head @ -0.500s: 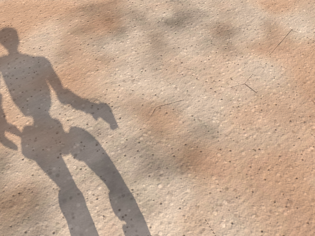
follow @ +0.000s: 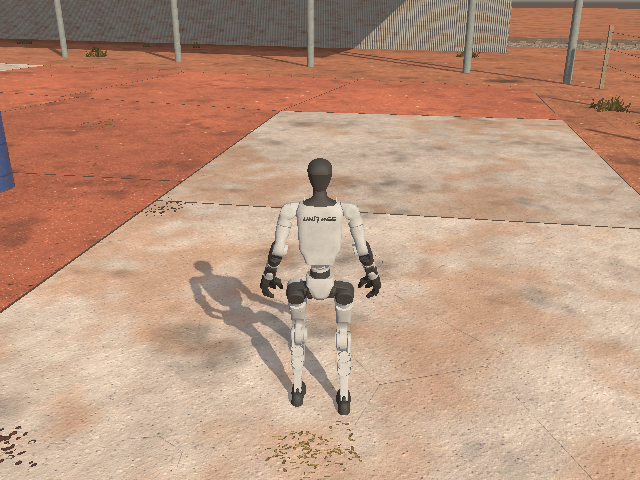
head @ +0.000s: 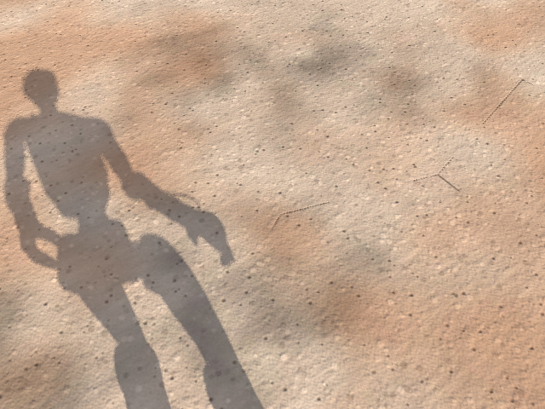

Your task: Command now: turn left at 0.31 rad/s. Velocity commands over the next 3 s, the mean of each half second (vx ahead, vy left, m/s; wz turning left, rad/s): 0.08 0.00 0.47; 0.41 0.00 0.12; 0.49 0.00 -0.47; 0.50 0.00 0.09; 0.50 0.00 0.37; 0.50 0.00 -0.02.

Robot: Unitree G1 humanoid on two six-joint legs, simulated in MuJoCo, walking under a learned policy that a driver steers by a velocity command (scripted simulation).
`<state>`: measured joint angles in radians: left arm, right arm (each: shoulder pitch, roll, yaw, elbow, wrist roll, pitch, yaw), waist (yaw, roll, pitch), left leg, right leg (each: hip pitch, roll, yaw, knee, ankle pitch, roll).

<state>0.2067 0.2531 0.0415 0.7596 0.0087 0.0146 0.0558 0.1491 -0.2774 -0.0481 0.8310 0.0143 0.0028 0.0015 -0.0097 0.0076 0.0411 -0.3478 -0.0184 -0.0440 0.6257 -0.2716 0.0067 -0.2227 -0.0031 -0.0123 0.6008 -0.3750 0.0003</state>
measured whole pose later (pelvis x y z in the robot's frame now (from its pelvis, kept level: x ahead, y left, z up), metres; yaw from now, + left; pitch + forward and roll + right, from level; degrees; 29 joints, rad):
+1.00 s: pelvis +0.18 +0.10 +0.00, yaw +18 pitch +3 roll +0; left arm 0.47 0.28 0.05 0.82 -0.04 -0.06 0.01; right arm 0.07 -0.25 -0.04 0.65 0.00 -0.09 0.03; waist 0.07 -0.02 0.02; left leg -0.42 0.00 0.03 0.57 -0.19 0.02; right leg -0.22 -0.04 0.09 0.92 -0.49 0.01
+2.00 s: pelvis +0.74 +0.18 -0.01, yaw +8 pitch +3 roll -1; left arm 0.32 0.31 0.06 0.80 0.00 -0.04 0.01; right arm 0.11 -0.27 -0.04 0.69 0.02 -0.07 0.06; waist 0.05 0.02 0.02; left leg -0.53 0.00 0.04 0.56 -0.07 0.09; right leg 0.08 0.02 -0.13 0.40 -0.48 -0.02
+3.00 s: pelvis +1.29 +0.32 +0.00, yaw +17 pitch +3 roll -1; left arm 0.44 0.30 0.05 0.86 -0.02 -0.05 0.00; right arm 0.02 -0.25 -0.03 0.64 0.00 -0.10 0.03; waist 0.10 0.01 0.02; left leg -0.47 0.01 -0.02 0.48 -0.04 0.04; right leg -0.01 0.02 0.06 0.43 -0.44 -0.01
